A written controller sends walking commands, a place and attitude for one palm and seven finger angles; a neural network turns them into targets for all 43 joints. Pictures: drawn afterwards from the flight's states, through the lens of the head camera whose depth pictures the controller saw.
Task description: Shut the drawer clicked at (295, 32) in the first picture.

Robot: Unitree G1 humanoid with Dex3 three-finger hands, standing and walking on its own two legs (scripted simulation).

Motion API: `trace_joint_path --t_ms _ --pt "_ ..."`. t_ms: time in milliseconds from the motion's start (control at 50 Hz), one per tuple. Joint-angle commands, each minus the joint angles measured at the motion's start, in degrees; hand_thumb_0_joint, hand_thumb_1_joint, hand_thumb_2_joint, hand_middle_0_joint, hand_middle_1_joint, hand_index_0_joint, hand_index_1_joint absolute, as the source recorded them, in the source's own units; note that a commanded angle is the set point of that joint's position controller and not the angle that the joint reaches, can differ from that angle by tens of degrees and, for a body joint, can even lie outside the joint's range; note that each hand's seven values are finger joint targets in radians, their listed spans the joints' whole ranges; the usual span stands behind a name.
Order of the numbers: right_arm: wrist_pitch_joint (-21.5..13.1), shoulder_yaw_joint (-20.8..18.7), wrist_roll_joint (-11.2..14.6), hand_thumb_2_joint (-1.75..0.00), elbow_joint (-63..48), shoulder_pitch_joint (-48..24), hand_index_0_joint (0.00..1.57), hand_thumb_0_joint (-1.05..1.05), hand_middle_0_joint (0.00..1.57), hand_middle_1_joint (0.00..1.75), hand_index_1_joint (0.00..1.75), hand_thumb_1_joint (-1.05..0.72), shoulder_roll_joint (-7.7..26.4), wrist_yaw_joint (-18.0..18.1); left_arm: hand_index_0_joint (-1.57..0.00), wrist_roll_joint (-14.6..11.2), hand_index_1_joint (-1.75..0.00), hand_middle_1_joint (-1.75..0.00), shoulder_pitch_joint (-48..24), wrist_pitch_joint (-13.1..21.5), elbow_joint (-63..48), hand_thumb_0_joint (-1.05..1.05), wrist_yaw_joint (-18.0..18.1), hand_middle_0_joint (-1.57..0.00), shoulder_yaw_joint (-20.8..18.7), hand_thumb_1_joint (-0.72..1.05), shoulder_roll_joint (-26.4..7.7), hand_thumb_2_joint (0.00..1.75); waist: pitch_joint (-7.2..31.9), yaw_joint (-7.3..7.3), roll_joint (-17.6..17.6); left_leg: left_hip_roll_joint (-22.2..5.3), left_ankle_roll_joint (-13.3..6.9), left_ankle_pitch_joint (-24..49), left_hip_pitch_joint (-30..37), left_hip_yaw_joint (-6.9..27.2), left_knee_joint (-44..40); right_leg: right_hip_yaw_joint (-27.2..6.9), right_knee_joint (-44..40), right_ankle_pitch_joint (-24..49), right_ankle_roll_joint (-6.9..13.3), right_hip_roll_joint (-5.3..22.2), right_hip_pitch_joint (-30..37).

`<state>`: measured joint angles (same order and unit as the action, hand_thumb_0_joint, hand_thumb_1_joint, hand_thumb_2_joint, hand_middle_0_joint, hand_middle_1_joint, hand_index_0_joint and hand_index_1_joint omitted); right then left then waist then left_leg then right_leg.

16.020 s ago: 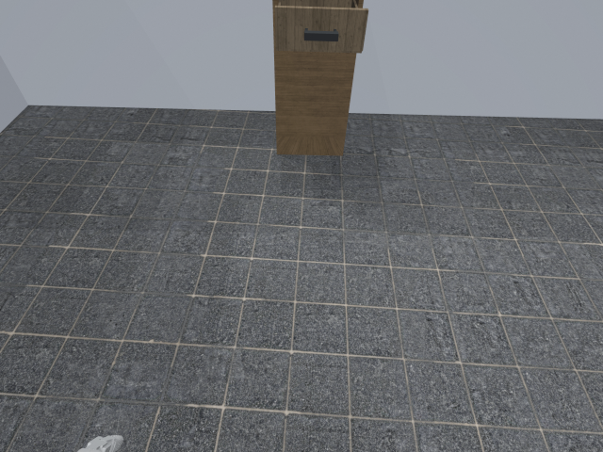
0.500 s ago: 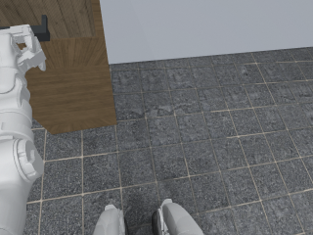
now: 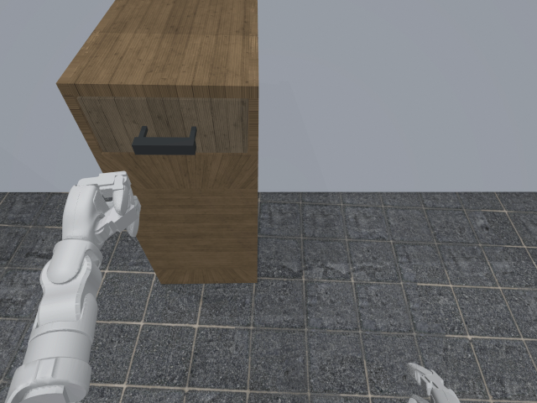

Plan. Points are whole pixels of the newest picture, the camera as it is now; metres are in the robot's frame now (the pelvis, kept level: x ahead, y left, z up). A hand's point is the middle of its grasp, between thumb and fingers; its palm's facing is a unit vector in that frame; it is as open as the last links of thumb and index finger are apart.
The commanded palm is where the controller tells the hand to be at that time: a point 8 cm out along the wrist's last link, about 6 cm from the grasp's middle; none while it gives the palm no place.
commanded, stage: draw the hand back to the body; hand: left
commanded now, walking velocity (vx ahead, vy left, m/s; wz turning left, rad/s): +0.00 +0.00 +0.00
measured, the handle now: (167, 138) +0.60 +0.23 +0.03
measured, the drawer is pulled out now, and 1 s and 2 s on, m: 0.00 0.00 0.00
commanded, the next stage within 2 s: step back with the hand held close in 0.88 s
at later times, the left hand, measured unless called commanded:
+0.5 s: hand (60, 275) +0.23 +0.22 +0.17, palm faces +0.32 -0.90 -0.30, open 3.3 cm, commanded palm +0.18 +0.27 +0.18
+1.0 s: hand (28, 331) +0.17 +0.22 +0.19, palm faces +0.42 -0.83 -0.37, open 3.3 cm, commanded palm +0.12 +0.26 +0.21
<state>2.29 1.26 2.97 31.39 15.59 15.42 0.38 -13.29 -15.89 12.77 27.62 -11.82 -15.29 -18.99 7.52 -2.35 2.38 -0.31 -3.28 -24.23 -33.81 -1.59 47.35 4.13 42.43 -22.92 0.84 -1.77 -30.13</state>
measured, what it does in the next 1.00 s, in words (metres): stands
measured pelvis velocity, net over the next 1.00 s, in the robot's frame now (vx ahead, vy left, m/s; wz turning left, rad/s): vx -0.01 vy -0.03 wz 0.02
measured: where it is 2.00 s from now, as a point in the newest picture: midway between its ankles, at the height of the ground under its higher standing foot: outside the picture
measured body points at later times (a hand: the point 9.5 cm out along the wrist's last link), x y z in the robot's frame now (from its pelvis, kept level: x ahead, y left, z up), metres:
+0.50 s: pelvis -0.01 -0.01 +0.04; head -0.03 -0.03 +0.48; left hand +0.20 +0.27 +0.19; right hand +0.18 -0.22 -0.05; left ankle -0.01 +0.08 -0.71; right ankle -0.02 -0.11 -0.71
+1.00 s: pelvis -0.01 -0.03 +0.04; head -0.03 -0.05 +0.48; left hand +0.14 +0.26 +0.21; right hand +0.19 -0.24 -0.04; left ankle -0.01 +0.08 -0.71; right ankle -0.02 -0.11 -0.71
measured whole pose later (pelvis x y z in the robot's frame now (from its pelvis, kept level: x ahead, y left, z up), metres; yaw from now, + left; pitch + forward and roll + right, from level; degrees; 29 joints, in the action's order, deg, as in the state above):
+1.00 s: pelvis -0.01 -0.03 +0.04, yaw +1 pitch -5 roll -1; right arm -5.9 1.9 0.3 35.0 11.4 13.1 4.1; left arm -4.2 30.0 5.9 -24.6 6.0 -15.1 -18.0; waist -0.6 3.9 4.4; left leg 0.2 -1.4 -14.2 -5.9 -1.3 25.1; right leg 3.9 22.0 -14.1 2.5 -2.2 -3.0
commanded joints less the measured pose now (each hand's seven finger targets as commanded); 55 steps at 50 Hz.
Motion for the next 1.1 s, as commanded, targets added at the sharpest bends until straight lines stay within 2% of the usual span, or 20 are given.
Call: trace_joint_path --t_ms 0,20,40,140,160,180,240,320,460,480,540,680,780,860,940,980,1000,1020,1040,1080 --pt "-2.35 -2.82 0.35 -0.90 -8.07 -4.23 0.20 0.00 0.20 0.30 0.30 -0.90 6.85 2.05 -1.40 5.12 -1.60 -1.60 -15.86 0.81 -21.68 0.00 6.05 -1.40 -1.11 0.90 -16.55 0.90 14.84 2.18 4.02 -0.63 1.82 23.12 19.86 4.09 -10.58 -3.60 -7.37 17.76 1.71 0.58 7.16" --pt "-2.39 -2.51 0.23 -0.90 -8.71 -4.98 0.20 0.00 0.20 0.30 0.30 -0.90 6.13 2.63 -1.40 5.65 -1.60 -1.60 -13.66 -0.42 -24.00 0.00 9.38 -1.40 0.23 0.90 -13.00 0.90 12.41 1.12 3.44 -0.84 1.98 20.05 20.05 4.12 -12.50 -3.13 -8.79 16.19 1.64 0.66 7.73" --pt "-2.64 -2.28 0.25 -0.90 -9.19 -5.80 0.20 0.00 0.20 0.30 0.30 -0.90 5.95 3.04 -1.40 5.59 -1.60 -1.60 -9.63 -1.64 -24.33 0.00 10.99 -1.40 1.14 0.90 -10.77 0.90 9.79 1.35 0.71 -1.01 1.89 17.36 18.71 4.33 -13.76 -2.93 -9.57 14.87 1.45 0.64 8.30" --pt "-2.78 -1.17 0.18 -0.90 -8.49 -8.76 0.20 0.00 0.20 0.30 0.30 -0.90 5.73 4.09 -1.40 7.32 -1.60 -1.60 -3.34 -4.63 -30.72 0.00 15.67 -1.40 1.24 0.90 -10.80 0.90 4.90 2.15 0.21 -1.24 1.68 15.66 21.23 4.20 -18.99 -3.34 -14.14 14.69 1.48 1.13 14.37" --pt "-2.96 -1.04 0.16 -0.90 -8.18 -9.16 0.20 0.00 0.20 0.30 0.30 -0.90 5.74 4.32 -1.40 7.49 -1.60 -1.60 -2.53 -4.86 -30.93 0.00 15.99 -1.40 0.51 0.90 -11.67 0.90 3.25 2.28 -1.21 -1.27 1.57 14.71 21.27 4.29 -20.02 -3.51 -15.52 13.84 1.45 0.84 14.91" --pt "-3.13 -0.90 0.08 -0.90 -8.15 -9.54 0.20 0.00 0.20 0.30 0.30 -0.90 5.38 4.34 -1.40 7.48 -1.60 -1.60 -0.19 -5.23 -31.46 0.00 16.18 -1.40 1.91 0.90 -9.44 0.90 1.98 2.28 0.36 -1.36 1.71 14.35 22.12 4.22 -21.05 -3.45 -15.98 13.30 1.50 1.08 15.76" --pt "-4.12 -0.38 -0.33 -0.90 -8.02 -10.45 0.20 0.00 0.20 0.30 0.30 -0.90 5.11 4.41 -1.40 7.99 -1.60 -1.60 1.75 -5.48 -37.31 0.00 17.05 -1.40 1.60 0.90 -9.56 0.90 1.56 2.79 2.27 -1.45 1.97 14.81 25.70 5.03 -23.89 -3.33 -18.28 13.77 1.60 1.19 18.04" --pt "-5.68 -0.21 -1.00 -0.90 -7.61 -11.29 0.20 0.00 0.20 0.30 0.30 -0.90 4.69 4.12 -1.40 8.03 -1.60 -1.60 10.87 -5.35 -44.62 0.00 17.48 -1.40 0.62 0.90 -9.20 0.90 0.76 3.77 3.75 -1.69 2.13 17.83 28.62 4.94 -26.18 -3.27 -20.50 15.65 1.66 1.22 21.75" --pt "-7.27 -0.69 -2.04 -0.90 -6.78 -12.32 0.20 0.00 0.20 0.30 0.30 -0.90 4.57 3.42 -1.40 8.23 -1.60 -1.60 25.13 -5.03 -53.64 0.00 17.51 -1.40 -2.77 0.90 -9.98 0.90 -3.26 4.82 -1.14 -1.25 1.94 19.16 28.60 4.17 -27.92 -3.21 -23.72 16.81 1.30 0.76 24.31" --pt "-7.33 -0.77 -1.96 -0.90 -6.92 -12.35 0.20 0.00 0.20 0.30 0.30 -0.90 4.22 3.32 -1.40 8.05 -1.60 -1.60 27.24 -5.00 -55.31 0.00 17.41 -1.40 -2.41 0.90 -8.81 0.90 -3.65 4.70 1.01 -1.21 1.94 19.28 28.48 3.85 -27.92 -3.44 -23.44 16.93 1.32 1.16 24.86" --pt "-7.97 -1.00 -2.27 -0.90 -6.87 -12.38 0.20 0.00 0.20 0.30 0.30 -0.90 3.87 3.10 -1.40 8.12 -1.60 -1.60 32.59 -4.47 -60.51 0.00 17.62 -1.40 -4.57 0.90 -9.81 0.90 -2.52 5.27 0.74 -0.71 1.76 21.04 29.10 3.18 -27.22 -3.37 -23.72 18.87 1.15 1.36 25.95" --pt "-9.87 -1.53 -2.15 -0.90 -7.30 -12.35 0.20 0.00 0.20 0.30 0.30 -0.90 3.39 3.29 -1.40 8.04 -1.60 -1.60 44.30 -3.62 -68.45 0.00 18.09 -1.40 -7.49 0.90 -10.53 0.90 -5.00 5.77 0.92 -0.64 1.69 20.80 28.47 2.34 -25.72 -4.15 -24.76 19.17 0.90 1.51 24.86" --pt "-10.21 -1.88 -2.17 -0.90 -5.72 -11.43 0.20 0.00 0.20 0.30 0.30 -0.90 3.63 3.93 -1.40 8.60 -1.60 -1.60 40.94 -3.90 -62.77 0.00 18.36 -1.40 -4.99 0.90 -7.85 0.90 -11.35 4.29 -1.20 -0.62 1.16 15.74 28.09 2.13 -25.92 -4.43 -26.68 13.06 0.50 1.78 19.72" --pt "-10.70 -1.97 -2.37 -0.90 -5.68 -11.67 0.20 0.00 0.20 0.30 0.30 -0.90 3.59 4.47 -1.40 8.98 -1.60 -1.60 38.82 -3.00 -63.97 0.00 18.83 -1.40 -6.10 0.90 -9.45 0.90 -8.51 5.03 -0.59 -0.17 0.98 14.87 29.28 2.18 -25.79 -4.69 -27.09 11.19 0.59 1.95 20.72" --pt "-11.54 -1.80 -2.51 -0.90 -6.11 -11.99 0.20 0.00 0.20 0.30 0.30 -0.90 3.15 4.42 -1.40 8.80 -1.60 -1.60 40.52 -2.53 -66.80 0.00 19.15 -1.40 -6.57 0.90 -9.73 0.90 -4.13 5.84 2.39 -0.02 1.04 18.81 30.16 1.88 -25.11 -5.02 -25.25 16.76 0.77 2.52 24.14" --pt "-11.87 -1.57 -2.56 -0.90 -5.74 -12.05 0.20 0.00 0.20 0.30 0.30 -0.90 2.86 4.35 -1.40 8.80 -1.60 -1.60 41.45 -2.66 -66.13 0.00 19.18 -1.40 -6.42 0.90 -9.33 0.90 -5.45 5.79 3.13 -0.13 1.35 19.28 29.59 2.01 -25.39 -4.74 -25.10 17.51 0.82 2.40 24.23" --pt "-10.29 -2.16 -2.55 -0.90 -7.81 -11.14 0.20 0.00 0.20 0.30 0.30 -0.90 4.73 3.80 -1.40 9.03 -1.60 -1.60 34.19 0.05 -72.02 0.00 19.41 -1.40 -14.99 0.90 -17.27 0.90 -9.80 3.66 0.80 -1.16 0.19 15.91 24.56 3.70 -23.67 -11.44 -28.15 19.38 0.67 5.54 19.03" --pt "-9.30 -2.40 -2.75 -0.90 -6.21 -10.69 0.20 0.00 0.20 0.30 0.30 -0.90 3.65 3.72 -1.40 9.23 -1.60 -1.60 40.71 0.35 -65.31 0.00 18.90 -1.40 -12.38 0.90 -12.88 0.90 -9.55 3.28 -2.80 -1.09 0.22 16.01 25.24 4.02 -22.13 -11.68 -28.70 19.72 1.01 7.07 18.09" --pt "-8.44 -2.52 -2.91 -0.90 -6.35 -10.84 0.20 0.00 0.20 0.30 0.30 -0.90 3.60 3.42 -1.40 9.53 -1.60 -1.60 43.18 0.16 -63.53 0.00 18.59 -1.40 -10.45 0.90 -11.10 0.90 -9.79 3.11 -3.86 -1.18 0.30 17.30 25.54 3.85 -21.80 -11.44 -28.76 21.22 0.91 7.41 17.56" --pt "-7.27 -2.97 -2.93 -0.90 -6.66 -10.68 0.20 0.00 0.20 0.30 0.30 -0.90 3.72 3.20 -1.40 9.58 -1.60 -1.60 45.38 0.55 -62.14 0.00 18.29 -1.40 -9.54 0.90 -9.55 0.90 -8.41 2.85 -3.05 -1.64 0.64 19.76 24.99 3.71 -22.19 -9.92 -27.35 23.61 0.67 7.32 18.29"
